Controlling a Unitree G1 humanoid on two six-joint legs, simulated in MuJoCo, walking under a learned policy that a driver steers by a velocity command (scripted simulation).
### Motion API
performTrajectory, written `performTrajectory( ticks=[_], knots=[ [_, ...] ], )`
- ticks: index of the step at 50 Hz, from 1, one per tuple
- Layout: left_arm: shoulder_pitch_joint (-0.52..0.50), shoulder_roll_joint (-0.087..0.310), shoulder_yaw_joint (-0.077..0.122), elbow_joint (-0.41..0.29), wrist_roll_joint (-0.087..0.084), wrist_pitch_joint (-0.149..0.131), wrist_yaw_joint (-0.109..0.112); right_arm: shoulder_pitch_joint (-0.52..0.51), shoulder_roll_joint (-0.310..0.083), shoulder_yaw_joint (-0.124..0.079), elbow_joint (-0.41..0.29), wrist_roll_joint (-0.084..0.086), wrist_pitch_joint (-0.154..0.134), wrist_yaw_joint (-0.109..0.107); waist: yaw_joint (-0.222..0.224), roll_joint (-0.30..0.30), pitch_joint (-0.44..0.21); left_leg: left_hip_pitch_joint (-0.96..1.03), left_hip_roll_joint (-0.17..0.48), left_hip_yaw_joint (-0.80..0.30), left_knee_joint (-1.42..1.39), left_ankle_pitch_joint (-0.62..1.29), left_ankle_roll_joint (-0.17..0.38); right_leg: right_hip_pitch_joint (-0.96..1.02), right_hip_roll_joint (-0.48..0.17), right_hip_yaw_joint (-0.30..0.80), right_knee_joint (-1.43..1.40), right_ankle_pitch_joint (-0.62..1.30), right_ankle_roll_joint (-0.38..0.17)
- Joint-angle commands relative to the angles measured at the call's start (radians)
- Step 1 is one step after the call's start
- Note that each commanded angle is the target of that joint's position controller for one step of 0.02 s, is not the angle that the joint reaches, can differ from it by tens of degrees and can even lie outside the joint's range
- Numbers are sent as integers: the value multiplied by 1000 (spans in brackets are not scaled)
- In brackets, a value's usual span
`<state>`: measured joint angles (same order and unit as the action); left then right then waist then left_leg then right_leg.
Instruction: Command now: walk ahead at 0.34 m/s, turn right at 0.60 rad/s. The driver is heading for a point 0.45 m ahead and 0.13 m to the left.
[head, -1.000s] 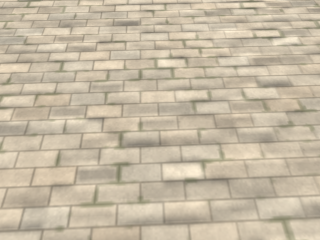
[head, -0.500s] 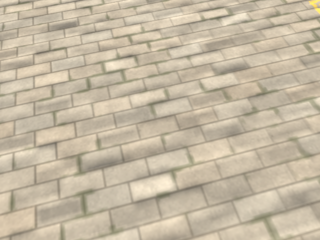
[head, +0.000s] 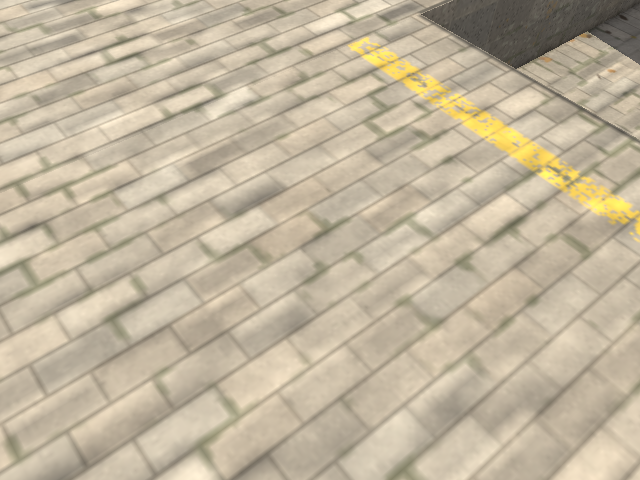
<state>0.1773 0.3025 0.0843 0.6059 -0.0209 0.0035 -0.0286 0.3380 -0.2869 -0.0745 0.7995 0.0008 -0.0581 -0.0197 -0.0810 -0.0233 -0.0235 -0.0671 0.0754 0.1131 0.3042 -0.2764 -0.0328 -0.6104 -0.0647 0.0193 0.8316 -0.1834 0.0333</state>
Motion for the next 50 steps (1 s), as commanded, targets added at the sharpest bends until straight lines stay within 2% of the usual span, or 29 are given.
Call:
performTrajectory(
  ticks=[1, 3, 4, 5, 6, 7, 8, 9, 10, 11, 13, 15, 17, 20, 23, 26, 29, 30, 31, 32, 33, 34, 35, 36, 37, 38, 40, 45, 50],
  knots=[
    [-151, 46, 3, -121, 0, -21, -15, -48, -215, -57, -60, 15, -7, 7, -6, 169, 101, -32, 211, -89, -104, 125, 169, 9, 11, -63, -120, -29, -25],
    [-125, 66, 14, -128, 1, -15, -20, -61, -237, -66, -57, 30, 7, 10, 25, 180, 78, -17, 227, -63, -7, 349, 147, 96, 42, -94, -190, -56, -58],
    [-54, 75, 25, -110, 6, -15, -18, -66, -234, -63, -55, 41, 11, 9, 72, 159, 29, -33, 208, -38, 102, 518, 128, 234, 81, -107, -287, 2, -86],
    [73, 115, 50, -68, 8, -14, -8, -37, -188, -47, -45, 41, 7, 11, 130, 98, -54, -89, 155, 18, 284, 615, 91, 454, 118, -99, -366, 114, -120],
    [198, 179, 66, -55, 14, -10, 12, -15, -119, -17, -65, 0, -2, 17, 176, -41, -176, -303, 103, 49, 550, 292, 28, 748, -38, 99, -360, 351, -171],
    [162, 280, 60, -81, 36, -14, 25, 45, -17, 28, -107, -36, -18, 24, 102, -316, -281, -606, -32, -5, 864, -404, -39, 929, -358, 536, -402, 627, -366],
    [192, 194, 39, -74, 38, -22, 19, 16, -128, 0, -60, 0, -19, 26, 172, -163, -360, -575, -13, -163, 989, -383, -46, 859, -372, 513, -406, 752, -403],
    [168, 169, 28, -43, 36, -27, 12, -19, -160, -9, -68, 35, -11, 29, 156, -161, -278, -619, 11, -152, 1014, -335, -36, 795, -333, 362, -409, 712, -391],
    [117, 129, 17, -28, 24, -34, 8, -47, -154, -7, -59, 30, -3, 23, 132, -95, -195, -626, 44, -149, 952, -284, -23, 699, -258, 264, -421, 594, -331],
    [56, 97, 6, -24, 21, -35, 9, -65, -148, -9, -49, 19, 10, 14, 109, -75, -138, -595, 61, -158, 885, -226, -21, 599, -219, 201, -450, 517, -288],
    [-24, 69, -5, -14, 43, -49, 12, -8, -119, -8, -18, 17, 43, 5, 51, -82, -99, -439, 41, -155, 836, -107, -34, 421, -179, 88, -514, 538, -270],
    [-66, 52, -8, 2, 58, -68, 21, 13, -90, -7, -12, 11, 55, -4, 25, -76, -85, -381, 26, -169, 745, -37, -47, 370, -177, 24, -549, 541, -271],
    [-84, 71, -1, 20, 52, -69, 35, -40, -78, -3, -42, 3, 59, -7, 34, -81, -58, -390, 26, -164, 642, 10, -48, 381, -184, -9, -562, 520, -267],
    [-56, 106, 14, 49, 42, -48, 54, -110, -82, -3, -87, 7, 68, 2, 67, -72, -38, -435, 31, -149, 583, 20, -42, 443, -223, -6, -579, 439, -283],
    [-43, 114, 21, 68, 34, -26, 57, -155, -85, -9, -125, 10, 85, 13, 87, -57, -8, -469, 33, -135, 548, -22, -30, 483, -253, -3, -579, 337, -290],
    [-43, 129, 28, 77, 25, -8, 55, -186, -81, -13, -159, 11, 95, 28, 97, -60, 1, -463, 18, -103, 493, -72, -13, 525, -268, -17, -536, 356, -279],
    [-42, 149, 37, 86, 7, 6, 57, -189, -76, -17, -185, 17, 94, 45, 91, -74, -23, -406, -20, -53, 371, -68, 20, 578, -268, -44, -442, 461, -239],
    [-48, 151, 39, 89, -2, 9, 59, -169, -76, -20, -185, 19, 92, 50, 74, -73, -34, -347, -41, -30, 280, -4, 39, 573, -251, -71, -387, 469, -209],
    [-28, 143, 38, 103, -8, 9, 60, -136, -94, -29, -181, 15, 89, 48, 56, -56, -51, -246, -65, -32, 163, 132, 67, 539, -215, -114, -302, 446, -159],
    [7, 118, 33, 109, 9, 0, 57, -78, -178, -57, -179, 12, 86, 32, 47, 60, -105, -56, -4, -157, 116, 460, 120, 417, -137, -183, -118, 319, -76],
    [-43, 63, 12, 47, 56, -13, 54, -46, -312, -85, -200, -10, 83, 14, 51, 331, -121, 152, 259, -546, 134, 917, 319, 50, 40, -222, 200, -251, 36],
    [-108, 75, 12, 40, 52, -19, 47, -5, -251, -65, -206, -22, 68, 22, -10, 251, -232, 178, 340, -627, 114, 983, 446, -24, 86, -12, 381, -544, 44],
    [-110, 104, 21, 40, 22, -16, 40, -46, -227, -55, -209, -15, 54, 26, 7, 174, -193, 159, 294, -530, 117, 929, 416, -62, 57, 40, 438, -501, 35],
    [-102, 101, 21, 51, 14, -15, 43, -96, -204, -53, -211, 1, 47, 22, 38, 127, -145, 125, 226, -454, 122, 817, 349, -86, 36, 46, 405, -421, 25],
    [-104, 109, 24, 55, 22, -12, 51, -142, -187, -48, -218, 16, 51, 17, 55, 91, -108, 87, 189, -425, 112, 733, 304, -99, 27, 48, 344, -348, 25],
    [-103, 118, 29, 58, 27, -8, 57, -171, -179, -43, -227, 20, 56, 8, 73, 104, -100, 35, 167, -404, 99, 709, 288, -52, 24, 50, 306, -297, 30],
    [-71, 92, 21, 69, 23, -3, 55, -185, -196, -47, -238, 8, 67, 1, 94, 120, -110, -15, 139, -388, 87, 708, 285, 20, 55, 36, 241, -239, 47],
    [-96, 73, 10, 69, 19, -1, 57, -185, -216, -56, -247, 12, 81, -12, 75, 153, -106, -73, 111, -423, 89, 530, 271, 117, 81, 51, 16, -172, 67],
    [-104, 90, 18, 58, 12, -15, 41, -207, -209, -55, -262, 11, 93, -3, 63, 199, -81, -117, 93, -536, 106, 379, 253, 201, 106, 62, -143, -176, 45]
  ],
)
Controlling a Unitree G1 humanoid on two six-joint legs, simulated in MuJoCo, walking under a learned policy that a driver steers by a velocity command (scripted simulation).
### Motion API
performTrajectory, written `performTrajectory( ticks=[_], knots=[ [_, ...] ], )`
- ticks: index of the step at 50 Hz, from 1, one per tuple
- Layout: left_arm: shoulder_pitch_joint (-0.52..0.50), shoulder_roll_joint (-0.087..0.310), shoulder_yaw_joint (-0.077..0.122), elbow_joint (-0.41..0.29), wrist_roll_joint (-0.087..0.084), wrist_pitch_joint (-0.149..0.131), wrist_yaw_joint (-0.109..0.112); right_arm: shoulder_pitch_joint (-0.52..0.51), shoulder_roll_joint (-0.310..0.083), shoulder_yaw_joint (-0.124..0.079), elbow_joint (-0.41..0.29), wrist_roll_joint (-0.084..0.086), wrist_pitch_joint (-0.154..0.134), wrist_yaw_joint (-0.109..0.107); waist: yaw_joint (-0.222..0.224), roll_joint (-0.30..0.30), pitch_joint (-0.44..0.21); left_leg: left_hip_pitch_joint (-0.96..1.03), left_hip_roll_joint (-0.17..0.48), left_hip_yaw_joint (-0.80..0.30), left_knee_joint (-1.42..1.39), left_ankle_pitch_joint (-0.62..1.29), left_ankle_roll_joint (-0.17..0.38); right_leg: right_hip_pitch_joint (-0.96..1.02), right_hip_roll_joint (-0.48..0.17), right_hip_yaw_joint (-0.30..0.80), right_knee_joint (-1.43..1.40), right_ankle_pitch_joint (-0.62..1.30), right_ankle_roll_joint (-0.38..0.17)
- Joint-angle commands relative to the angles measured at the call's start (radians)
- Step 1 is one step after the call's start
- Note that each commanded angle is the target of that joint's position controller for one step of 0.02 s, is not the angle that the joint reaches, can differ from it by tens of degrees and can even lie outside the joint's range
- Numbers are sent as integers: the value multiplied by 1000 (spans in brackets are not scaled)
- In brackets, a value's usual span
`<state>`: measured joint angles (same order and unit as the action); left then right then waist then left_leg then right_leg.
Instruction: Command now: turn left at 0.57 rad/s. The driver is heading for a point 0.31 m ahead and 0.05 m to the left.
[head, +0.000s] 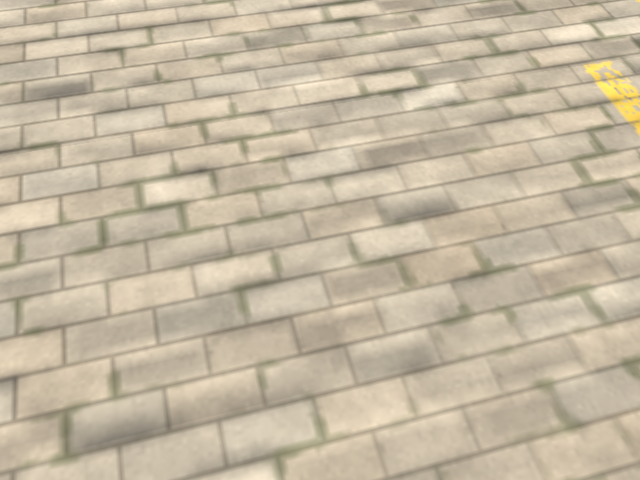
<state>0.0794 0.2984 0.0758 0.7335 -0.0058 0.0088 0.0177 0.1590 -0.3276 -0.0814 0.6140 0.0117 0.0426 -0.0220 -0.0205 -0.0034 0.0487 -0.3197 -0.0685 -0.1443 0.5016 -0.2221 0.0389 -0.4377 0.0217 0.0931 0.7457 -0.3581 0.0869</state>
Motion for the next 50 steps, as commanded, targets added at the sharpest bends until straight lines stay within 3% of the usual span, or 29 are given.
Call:
performTrajectory(
  ticks=[1, 3, 4, 5, 6, 7, 8, 9, 10, 13, 16, 18, 21, 23, 24, 25, 26, 27, 28, 29, 30, 33, 36, 42, 45, 47, 48, 49, 50],
  knots=[
    [2, 97, 29, -71, -4, -26, -10, -35, -166, -47, -80, 3, -6, 1, 6, 185, -152, 142, 233, -303, -78, 324, 175, 47, 22, -13, -106, 4, -18],
    [61, 97, 36, -56, -3, -39, -19, -67, -154, -42, -92, 15, 0, -4, 48, 182, -152, 115, 192, -318, -31, 276, 130, 161, 23, -32, -318, 144, -45],
    [90, 128, 47, -50, 4, -42, -17, -53, -130, -36, -95, 14, 0, -8, 49, 144, -160, 51, 152, -296, 18, 155, 84, 265, -47, 10, -383, 243, -75],
    [103, 198, 61, -63, 21, -38, -8, -4, -71, -19, -97, -4, -2, -6, 16, -65, -182, -78, 47, -164, 227, -144, 22, 375, -265, 203, -415, 389, -157],
    [88, 233, 65, -53, 53, -35, -12, -2, -106, -31, -128, 3, -11, -7, -9, -304, -124, -264, -60, -13, 423, -452, -31, 330, -424, 439, -446, 535, -340],
    [55, 175, 50, -82, 45, -41, -10, 32, -185, -56, -101, -5, -16, -7, -2, -207, -119, -280, 11, -29, 620, -427, -66, 310, -443, 411, -444, 526, -393],
    [13, 127, 36, -90, 35, -39, -3, 41, -208, -69, -76, 5, -12, -3, -15, -148, -102, -278, 24, -18, 690, -355, -81, 287, -377, 292, -428, 490, -348],
    [-17, 112, 32, -97, 22, -35, 3, 56, -183, -69, -55, 6, -1, -5, -24, -119, -87, -283, 35, -1, 718, -300, -101, 287, -312, 200, -417, 435, -301],
    [-22, 104, 28, -97, 8, -31, 9, 47, -159, -62, -58, 6, 7, -4, -10, -122, -71, -313, 42, 9, 736, -249, -118, 301, -292, 155, -415, 444, -293],
    [38, 121, 31, -84, 18, -14, 26, -15, -91, -37, -90, 18, 10, 7, 36, -148, -80, -317, 61, 84, 628, -194, -142, 358, -265, 52, -420, 503, -302],
    [61, 157, 44, -78, 17, -4, 26, -55, -66, -22, -117, 9, 9, 17, 64, -166, -118, -253, 96, 118, 464, -209, -141, 407, -298, 12, -409, 532, -313],
    [46, 182, 53, -81, 11, 0, 17, -50, -64, -18, -123, 8, 10, 25, 63, -180, -127, -162, 103, 154, 362, -206, -127, 371, -312, -23, -407, 549, -310],
    [43, 197, 58, -76, -7, -2, 4, -19, -86, -28, -121, 12, 19, 34, 51, -193, -125, -74, 92, 192, 214, -161, -95, 354, -331, -46, -378, 525, -289],
    [25, 193, 57, -71, -28, -4, 0, 46, -83, -36, -101, 10, 23, 39, 5, -170, -128, 50, 64, 227, 14, -21, -46, 314, -317, -91, -299, 466, -236],
    [69, 158, 49, -51, -28, -8, -3, 88, -104, -48, -87, 7, 22, 32, -5, -112, -138, 170, 50, 201, -80, 79, -12, 241, -282, -141, -207, 370, -176],
    [101, 103, 34, -53, 7, -9, -8, 124, -197, -74, -95, 8, 16, 18, 6, 121, -145, 341, 216, -50, -130, 394, 55, 28, -187, -238, 41, 87, -79],
    [25, 71, 15, -123, 42, -13, -1, 143, -278, -82, -116, -15, -2, 17, -9, 332, -154, 376, 442, -398, -133, 478, 268, -248, -39, -193, 274, -326, -19],
    [-28, 120, 31, -133, 20, -21, 2, 189, -229, -72, -102, -27, -30, 28, -74, 219, -208, 349, 449, -439, -196, 199, 334, -282, -45, -48, 412, -319, -29],
    [-35, 141, 39, -134, -4, -27, -5, 173, -190, -56, -81, -17, -50, 30, -47, 187, -151, 322, 388, -384, -233, -102, 279, -316, -73, -20, 414, -217, -57],
    [-27, 154, 48, -118, -8, -33, -9, 136, -159, -47, -76, 0, -57, 25, -27, 144, -97, 282, 342, -342, -262, -306, 224, -327, -94, -20, 375, -119, -72],
    [-31, 164, 52, -111, -1, -37, -10, 107, -139, -35, -79, 7, -59, 19, -17, 152, -56, 252, 318, -327, -285, -348, 202, -331, -99, -20, 327, -47, -72],
    [-2, 130, 42, -83, 5, -64, -26, 97, -119, -19, -83, -13, -70, 2, 4, 157, -61, 231, 263, -246, -319, -240, 180, -260, -74, -48, 232, 133, -56],
    [-31, 92, 24, -70, 5, -83, -33, 133, -120, -18, -54, -11, -88, -1, -18, 145, -51, 229, 239, -172, -318, -120, 164, -196, -61, -62, 41, 226, -40],
    [-90, 90, 2, -85, -19, -89, -55, 190, -155, -22, 0, -4, -102, 17, -69, 133, 9, 232, 299, -145, -332, -122, 178, -166, -78, -75, -130, 245, -60],
    [-112, 89, -7, -103, -19, -96, -65, 208, -150, -20, 26, -5, -102, 23, -77, 106, 46, 259, 316, -121, -312, -27, 181, -169, -78, -79, -170, 198, -95],
    [-84, 91, -7, -104, -7, -105, -70, 195, -155, -21, 36, -3, -90, 22, -52, 110, 22, 270, 307, -100, -245, 207, 162, -89, -50, -104, -209, 187, -113],
    [-36, 97, -3, -91, -1, -108, -70, 175, -157, -20, 37, 1, -83, 18, -17, 108, -13, 263, 290, -78, -189, 323, 140, 0, -29, -121, -246, 228, -123],
    [37, 112, 7, -66, 8, -109, -65, 163, -148, -15, 34, 3, -79, 13, 22, 95, -66, 246, 252, -47, -104, 468, 112, 131, 1, -139, -290, 295, -137],
    [115, 149, 20, -53, 15, -110, -57, 164, -120, -5, 33, -3, -80, 8, 61, 69, -140, 208, 197, 5, 29, 530, 65, 287, -44, -89, -307, 421, -166]
  ],
)
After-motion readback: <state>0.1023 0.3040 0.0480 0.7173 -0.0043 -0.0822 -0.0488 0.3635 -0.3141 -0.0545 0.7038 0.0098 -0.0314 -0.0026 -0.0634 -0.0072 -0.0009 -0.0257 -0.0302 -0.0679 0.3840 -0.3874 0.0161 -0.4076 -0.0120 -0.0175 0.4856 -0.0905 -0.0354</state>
